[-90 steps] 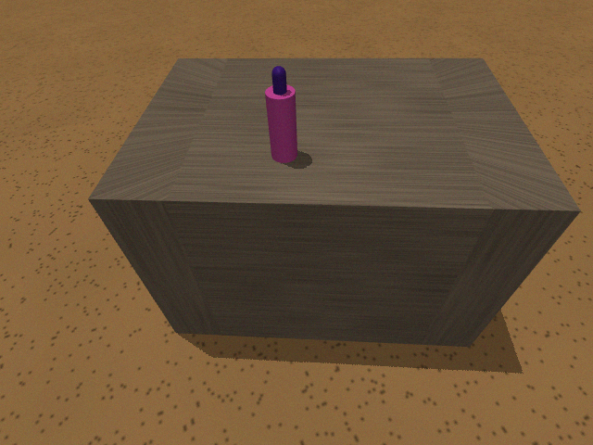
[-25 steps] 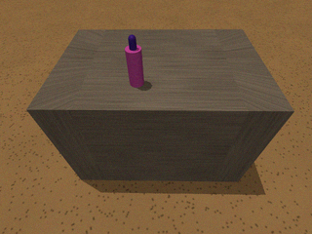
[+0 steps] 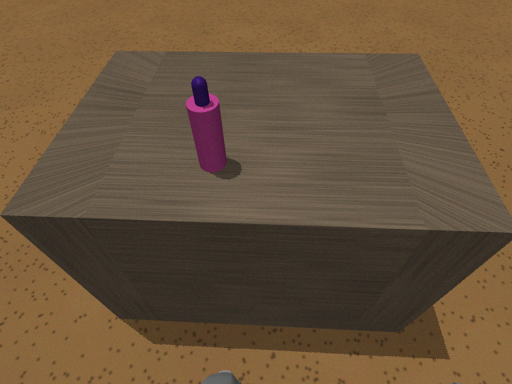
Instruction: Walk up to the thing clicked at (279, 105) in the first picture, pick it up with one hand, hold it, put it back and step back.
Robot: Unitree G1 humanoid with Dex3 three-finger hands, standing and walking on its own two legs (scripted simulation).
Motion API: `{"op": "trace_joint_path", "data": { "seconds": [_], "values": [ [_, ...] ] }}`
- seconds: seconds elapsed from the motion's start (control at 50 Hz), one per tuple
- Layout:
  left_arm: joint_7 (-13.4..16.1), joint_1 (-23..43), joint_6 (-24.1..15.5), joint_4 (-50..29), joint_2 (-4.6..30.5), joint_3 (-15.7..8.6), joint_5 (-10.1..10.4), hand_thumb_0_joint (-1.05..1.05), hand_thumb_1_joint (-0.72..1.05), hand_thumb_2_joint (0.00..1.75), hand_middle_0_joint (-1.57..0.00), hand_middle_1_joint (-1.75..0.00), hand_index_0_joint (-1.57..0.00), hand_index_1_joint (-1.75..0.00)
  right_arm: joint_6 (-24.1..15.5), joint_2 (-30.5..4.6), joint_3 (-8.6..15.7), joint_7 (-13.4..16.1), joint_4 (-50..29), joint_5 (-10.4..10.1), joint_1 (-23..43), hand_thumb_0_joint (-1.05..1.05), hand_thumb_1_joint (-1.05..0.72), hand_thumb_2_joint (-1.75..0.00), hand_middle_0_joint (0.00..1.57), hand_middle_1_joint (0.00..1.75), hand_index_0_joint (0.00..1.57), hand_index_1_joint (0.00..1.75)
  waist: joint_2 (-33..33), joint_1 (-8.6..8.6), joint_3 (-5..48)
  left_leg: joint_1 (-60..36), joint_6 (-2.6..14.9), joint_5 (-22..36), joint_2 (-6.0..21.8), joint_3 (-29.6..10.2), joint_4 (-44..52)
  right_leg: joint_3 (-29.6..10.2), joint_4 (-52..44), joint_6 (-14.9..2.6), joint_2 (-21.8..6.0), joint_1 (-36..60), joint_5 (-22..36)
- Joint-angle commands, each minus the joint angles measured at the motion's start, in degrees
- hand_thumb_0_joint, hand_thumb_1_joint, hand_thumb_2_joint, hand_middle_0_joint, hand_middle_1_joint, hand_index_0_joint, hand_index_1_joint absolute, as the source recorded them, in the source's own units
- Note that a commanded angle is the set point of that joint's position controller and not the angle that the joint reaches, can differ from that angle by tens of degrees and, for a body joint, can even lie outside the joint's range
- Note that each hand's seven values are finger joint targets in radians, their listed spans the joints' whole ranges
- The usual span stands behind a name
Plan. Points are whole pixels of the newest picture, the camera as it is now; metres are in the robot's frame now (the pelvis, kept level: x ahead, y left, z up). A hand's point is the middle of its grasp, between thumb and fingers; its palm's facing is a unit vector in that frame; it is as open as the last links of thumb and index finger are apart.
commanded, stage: walk up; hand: left
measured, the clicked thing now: (206, 125) +0.59 +0.16 +0.05
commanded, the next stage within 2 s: stand in 1.46 s
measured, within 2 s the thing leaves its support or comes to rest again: neither
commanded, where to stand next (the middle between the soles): +0.11 +0.00 m, yaw -1 degrees
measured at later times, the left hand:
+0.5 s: hand (126, 382) +0.15 +0.26 -0.14, palm faces -0.07 -0.92 -0.39, open 7.4 cm
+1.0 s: hand (133, 375) +0.16 +0.25 -0.13, palm faces -0.04 -0.94 -0.34, open 7.4 cm
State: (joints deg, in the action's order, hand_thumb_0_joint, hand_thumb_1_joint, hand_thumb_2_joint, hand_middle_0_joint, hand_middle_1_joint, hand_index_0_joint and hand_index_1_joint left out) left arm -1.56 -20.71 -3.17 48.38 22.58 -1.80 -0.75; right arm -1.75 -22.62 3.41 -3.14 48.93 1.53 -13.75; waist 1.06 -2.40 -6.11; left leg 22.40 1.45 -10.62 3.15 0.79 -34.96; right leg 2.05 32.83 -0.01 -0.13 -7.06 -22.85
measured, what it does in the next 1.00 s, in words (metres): steps on the spot: left foot, then right foot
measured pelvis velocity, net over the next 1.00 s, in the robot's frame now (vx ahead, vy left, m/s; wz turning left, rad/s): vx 0.05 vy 0.00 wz -0.03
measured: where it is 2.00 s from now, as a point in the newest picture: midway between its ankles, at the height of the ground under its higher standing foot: outside the picture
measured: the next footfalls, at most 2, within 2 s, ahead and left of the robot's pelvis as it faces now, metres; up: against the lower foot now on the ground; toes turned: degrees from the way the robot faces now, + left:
left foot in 0.02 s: +0.12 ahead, +0.13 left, +0.00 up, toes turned -2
right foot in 0.26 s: +0.10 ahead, -0.14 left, +0.00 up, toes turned -3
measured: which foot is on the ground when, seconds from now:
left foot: up 0.00-0.00, down 0.02-1.00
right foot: down 0.00-0.02, up 0.04-0.24, down 0.26-1.00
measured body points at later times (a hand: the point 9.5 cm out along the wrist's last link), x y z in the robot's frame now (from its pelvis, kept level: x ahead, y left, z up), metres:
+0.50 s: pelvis +0.05 +0.00 +0.00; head +0.09 -0.01 +0.44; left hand +0.15 +0.31 -0.12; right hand +0.14 -0.31 -0.13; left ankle +0.08 +0.13 -0.73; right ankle +0.06 -0.13 -0.72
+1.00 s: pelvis +0.05 +0.00 +0.02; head +0.06 +0.00 +0.47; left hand +0.16 +0.30 -0.11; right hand +0.14 -0.30 -0.11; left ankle +0.08 +0.13 -0.73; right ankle +0.06 -0.13 -0.73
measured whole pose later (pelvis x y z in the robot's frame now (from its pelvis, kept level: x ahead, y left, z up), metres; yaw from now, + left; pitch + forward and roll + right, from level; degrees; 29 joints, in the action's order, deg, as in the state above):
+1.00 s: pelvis +0.05 +0.00 +0.02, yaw -1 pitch -3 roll +0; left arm -0.9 -2.9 -0.7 64.7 20.3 -0.4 -0.3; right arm -0.5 -20.4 -0.2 -1.2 64.4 -0.1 -4.0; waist 0.5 0.0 -3.6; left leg 9.1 -1.1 -9.8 1.4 -0.6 -21.4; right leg 1.1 20.4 1.2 -1.5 -7.4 -10.5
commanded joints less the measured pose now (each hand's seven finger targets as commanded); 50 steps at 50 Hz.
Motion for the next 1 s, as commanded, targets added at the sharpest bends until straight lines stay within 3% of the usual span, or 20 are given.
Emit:
{"op": "trace_joint_path", "data": {
  "seconds": [0.0,0.02,0.04,0.1,0.18,0.22,0.24,0.26,0.28,0.3,0.34,0.38,0.4,0.42,0.44,0.5,0.56,0.62,0.68,0.98],
  "values": [
    [2.17,-1.86,-0.55,-5.88,6.89,-1.75,2.12,0.0,0.9,0.9,-0.2,-0.3,-0.2,-0.3,-2.37,-15.92,4.86,2.57,-3.67,0.75,-9.2,0.0,-0.9,-0.9,0.2,0.3,0.2,0.3,13.05,5.32,12.75,-26.77,10.12,21.64,16.59,-23.76,11.24,-2.19,26.88,-1.5,2.76,-19.51,1.01],
    [2.83,-3.45,0.64,-3.57,10.92,-2.88,1.98,0.0,0.9,0.9,-0.2,-0.3,-0.2,-0.3,-2.23,-17.28,4.98,2.81,-4.11,-1.15,-7.68,0.0,-0.9,-0.9,0.2,0.3,0.2,0.3,8.05,4.65,14.17,-21.09,15.56,18.19,20.63,-28.17,13.12,-6.34,31.26,-2.16,2.4,-16.19,-11.74],
    [3.03,-2.7,0.97,-2.67,12.13,-2.85,1.72,0.0,0.9,0.9,-0.2,-0.3,-0.2,-0.3,-1.86,-16.16,4.91,2.9,-4.34,-1.53,-4.94,0.0,-0.9,-0.9,0.2,0.3,0.2,0.3,5.8,3.37,11.17,-17.55,15.84,14.11,19.7,-25.49,13.74,-7.6,33.97,-2.44,1.02,-17.53,-11.47],
    [2.6,-2.38,0.98,-0.75,11.27,-2.85,1.41,0.0,0.9,0.9,-0.2,-0.3,-0.2,-0.3,-1.43,-13.43,3.13,3.54,-5.68,-0.84,1.39,0.0,-0.9,-0.9,0.2,0.3,0.2,0.3,7.89,1.29,5.11,-9.34,11.96,11.93,14.41,-12.35,11.5,-6.49,23.79,-2.44,-2.43,-16.18,-9.46],
    [2.24,-2.01,0.89,1.53,9.03,-2.88,0.73,0.0,0.9,0.9,-0.2,-0.3,-0.2,-0.3,-0.56,-13.16,2.3,3.38,-5.52,-0.59,3.63,0.0,-0.9,-0.9,0.2,0.3,0.2,0.3,10.05,1.34,7.22,-5.35,10.15,16.29,11.79,-8.39,7.13,-0.93,8.74,-1.3,-0.71,-7.63,-1.0],
    [2.56,-2.73,0.72,2.73,9.85,-3.49,0.23,0.0,0.9,0.9,-0.2,-0.3,-0.2,-0.3,0.3,-12.01,1.66,3.14,-5.94,-1.59,6.34,0.0,-0.9,-0.9,0.2,0.3,0.2,0.3,7.43,-0.39,9.48,-1.76,7.35,9.23,10.24,-7.09,3.13,-0.26,-0.14,-1.67,0.19,-0.81,8.44],
    [2.75,-1.81,0.36,2.5,11.4,-3.82,-0.35,0.0,0.9,0.9,-0.2,-0.3,-0.2,-0.3,0.79,-10.02,0.99,3.04,-6.14,-2.16,7.07,0.0,-0.9,-0.9,0.2,0.3,0.2,0.3,3.47,-0.95,9.14,0.7,4.52,3.04,8.55,-6.22,0.79,-4.25,-3.34,-2.75,-2.19,-0.27,11.31],
    [2.89,1.39,-0.25,1.15,14.79,-4.41,-1.03,0.0,0.9,0.9,-0.2,-0.3,-0.2,-0.3,1.23,-7.64,0.48,2.92,-6.06,-2.55,6.09,0.0,-0.9,-0.9,0.2,0.3,0.2,0.3,-4.92,0.86,8.26,2.22,1.09,-3.05,3.47,-2.98,-5.45,-18.35,-8.49,-5.97,-10.93,-3.39,12.66],
    [2.76,5.86,-0.1,0.31,18.36,-4.55,-0.49,0.0,0.9,0.9,-0.2,-0.3,-0.2,-0.3,2.06,-8.73,1.16,3.33,-4.99,-2.47,6.88,0.0,-0.9,-0.9,0.2,0.3,0.2,0.3,-9.84,1.48,5.72,-2.27,-0.2,-19.09,-1.78,-0.73,-12.24,-27.13,-12.83,-12.93,-19.55,-14.98,11.56],
    [2.69,9.81,-0.27,-0.78,17.7,-4.16,-0.69,0.0,0.9,0.9,-0.2,-0.3,-0.2,-0.3,2.38,-10.1,1.74,3.41,-3.44,-1.94,5.78,0.0,-0.9,-0.9,0.2,0.3,0.2,0.3,-8.96,2.73,3.33,-5.17,-0.5,-20.96,-0.5,-2.67,-15.71,-26.72,-10.78,-14.84,-19.9,-18.03,14.28],
    [3.04,12.34,-0.41,-0.22,14.95,-3.11,-0.34,0.0,0.9,0.9,-0.2,-0.3,-0.2,-0.3,1.85,-9.32,1.38,3.12,-1.57,-2.44,4.71,0.0,-0.9,-0.9,0.2,0.3,0.2,0.3,-8.13,4.02,3.9,-4.53,0.1,-15.71,-0.63,-2.54,-9.65,-18.1,-6.76,-11.42,-15.0,-13.7,22.81],
    [2.87,13.1,-0.12,0.34,13.21,-2.54,0.02,0.0,0.9,0.9,-0.2,-0.3,-0.2,-0.3,0.54,-9.65,1.3,3.16,1.13,-2.24,2.1,0.0,-0.9,-0.9,0.2,0.3,0.2,0.3,-7.73,4.58,8.22,-11.92,0.75,6.05,1.82,-3.99,2.85,-11.09,-0.49,-5.88,-10.46,-11.02,29.21],
    [2.77,11.78,0.12,0.22,11.29,-2.09,0.47,0.0,0.9,0.9,-0.2,-0.3,-0.2,-0.3,0.05,-11.32,1.61,3.29,1.11,-1.35,2.59,0.0,-0.9,-0.9,0.2,0.3,0.2,0.3,-4.18,3.36,10.83,-14.33,2.78,13.0,5.39,-9.29,5.58,-8.35,2.88,-3.49,-7.49,-10.74,26.66],
    [2.54,9.85,0.5,1.11,10.31,-1.82,0.96,0.0,0.9,0.9,-0.2,-0.3,-0.2,-0.3,-0.43,-12.73,1.45,3.17,0.64,-1.46,6.37,0.0,-0.9,-0.9,0.2,0.3,0.2,0.3,-2.01,0.89,11.18,-11.76,4.79,12.11,8.29,-13.31,6.79,-5.6,2.9,-1.95,-3.77,-8.43,18.33],
    [2.62,9.61,0.61,2.66,10.91,-1.96,0.91,0.0,0.9,0.9,-0.2,-0.3,-0.2,-0.3,-0.49,-12.93,1.28,2.91,1.19,-1.97,8.41,0.0,-0.9,-0.9,0.2,0.3,0.2,0.3,-0.79,0.43,11.61,-9.3,5.59,12.23,8.56,-12.82,5.49,-5.29,1.03,-1.78,-3.89,-4.15,14.81],
    [2.48,13.46,0.53,4.26,11.93,-1.86,0.96,0.0,0.9,0.9,-0.2,-0.3,-0.2,-0.3,-0.06,-10.43,0.04,3.07,3.75,-1.97,8.73,0.0,-0.9,-0.9,0.2,0.3,0.2,0.3,-0.07,1.56,10.22,-9.18,1.73,9.6,3.65,-6.96,7.02,-7.25,-2.06,-3.31,-6.8,-1.99,20.7],
    [2.49,14.47,0.51,6.03,12.12,-1.5,1.08,0.0,0.9,0.9,-0.2,-0.3,-0.2,-0.3,0.13,-10.58,-0.28,3.02,5.78,-2.16,9.16,0.0,-0.9,-0.9,0.2,0.3,0.2,0.3,-0.19,1.54,10.8,-11.66,1.45,11.44,2.87,-5.92,7.09,-7.23,-4.28,-3.53,-7.64,-1.09,23.56],
    [2.42,16.66,0.94,7.34,11.48,-1.26,1.17,0.0,0.9,0.9,-0.2,-0.3,-0.2,-0.3,0.12,-10.92,-0.37,3.02,7.51,-2.03,9.91,0.0,-0.9,-0.9,0.2,0.3,0.2,0.3,0.23,1.66,10.13,-12.65,1.65,11.81,3.9,-6.73,10.22,-5.94,-6.34,-2.68,-6.9,-1.0,21.47],
    [2.2,18.75,1.17,8.75,11.08,-1.08,1.03,0.0,0.9,0.9,-0.2,-0.3,-0.2,-0.3,0.25,-10.36,-0.78,2.94,8.89,-2.0,10.79,0.0,-0.9,-0.9,0.2,0.3,0.2,0.3,-0.43,1.77,8.29,-11.7,1.32,7.56,4.08,-6.99,13.16,-6.02,-9.16,-2.3,-6.83,-0.28,17.65],
    [1.57,20.43,1.07,13.5,10.16,-1.27,0.36,0.0,0.9,0.9,-0.2,-0.3,-0.2,-0.3,0.27,-9.82,-1.02,2.73,12.55,-1.45,12.73,0.0,-0.9,-0.9,0.2,0.3,0.2,0.3,-0.96,2.18,8.27,-15.04,0.02,3.12,3.71,-6.24,18.06,-6.26,-17.7,-1.21,-7.5,0.29,14.51]
  ]
}}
